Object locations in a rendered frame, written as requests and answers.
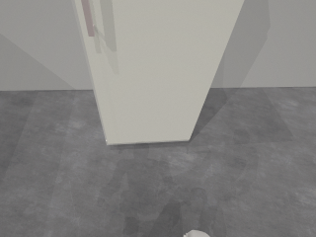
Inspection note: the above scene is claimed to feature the fridge door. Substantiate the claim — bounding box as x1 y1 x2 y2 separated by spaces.
74 0 245 144

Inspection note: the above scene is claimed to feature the handle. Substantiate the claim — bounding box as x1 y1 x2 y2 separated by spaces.
81 0 95 37

